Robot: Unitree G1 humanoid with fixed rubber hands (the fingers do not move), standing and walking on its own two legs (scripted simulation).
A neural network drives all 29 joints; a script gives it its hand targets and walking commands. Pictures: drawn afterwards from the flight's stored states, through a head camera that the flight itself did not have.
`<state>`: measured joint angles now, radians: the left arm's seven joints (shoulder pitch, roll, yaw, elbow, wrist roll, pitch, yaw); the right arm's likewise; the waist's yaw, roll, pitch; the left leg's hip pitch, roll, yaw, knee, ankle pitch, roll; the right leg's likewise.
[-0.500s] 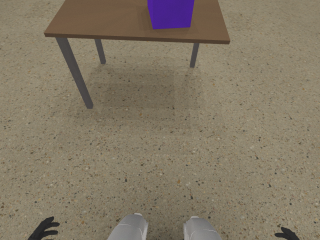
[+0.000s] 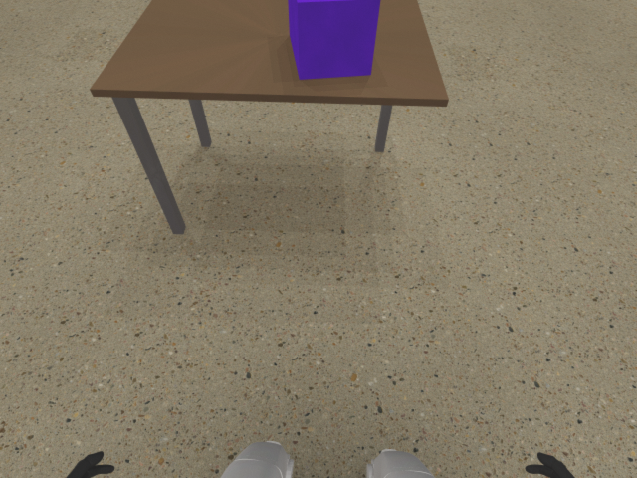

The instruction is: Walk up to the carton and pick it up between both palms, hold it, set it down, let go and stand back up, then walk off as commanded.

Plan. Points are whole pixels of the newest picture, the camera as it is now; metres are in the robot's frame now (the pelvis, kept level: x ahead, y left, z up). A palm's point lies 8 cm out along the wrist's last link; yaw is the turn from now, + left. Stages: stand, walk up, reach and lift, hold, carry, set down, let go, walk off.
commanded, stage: stand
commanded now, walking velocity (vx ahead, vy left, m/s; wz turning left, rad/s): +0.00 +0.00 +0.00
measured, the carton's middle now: (329, 19) +1.19 +0.06 +0.00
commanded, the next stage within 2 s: none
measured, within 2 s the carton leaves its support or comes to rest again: neither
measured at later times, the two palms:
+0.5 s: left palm out of the picture +0.07 +0.32 -0.10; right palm out of the picture +0.10 -0.30 -0.10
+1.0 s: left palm out of the picture +0.06 +0.32 -0.10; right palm out of the picture +0.10 -0.31 -0.10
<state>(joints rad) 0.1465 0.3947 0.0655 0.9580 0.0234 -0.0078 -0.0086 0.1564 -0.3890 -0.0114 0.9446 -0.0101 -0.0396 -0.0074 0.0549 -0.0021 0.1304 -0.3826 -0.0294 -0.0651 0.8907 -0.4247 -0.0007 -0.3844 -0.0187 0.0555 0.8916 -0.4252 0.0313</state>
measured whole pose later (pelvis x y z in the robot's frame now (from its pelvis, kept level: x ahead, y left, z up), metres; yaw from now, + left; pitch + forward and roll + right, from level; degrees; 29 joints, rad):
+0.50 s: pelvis +0.00 +0.00 +0.00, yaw +0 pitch -4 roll +0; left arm 0.13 0.39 0.07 1.01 0.02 -0.01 -0.01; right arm 0.14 -0.39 0.01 0.99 -0.01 -0.04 -0.01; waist 0.05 0.00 0.10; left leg -0.38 -0.03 -0.07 0.86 -0.41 0.00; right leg -0.38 -0.02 0.06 0.87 -0.41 0.03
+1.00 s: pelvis +0.00 +0.00 +0.01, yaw +0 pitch -4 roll +1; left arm 0.13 0.39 0.07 1.04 0.02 -0.01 -0.01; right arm 0.14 -0.39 0.02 1.01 -0.01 -0.04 -0.01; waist 0.05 0.00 0.10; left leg -0.38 -0.03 -0.07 0.83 -0.39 -0.01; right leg -0.38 -0.02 0.06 0.84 -0.39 0.03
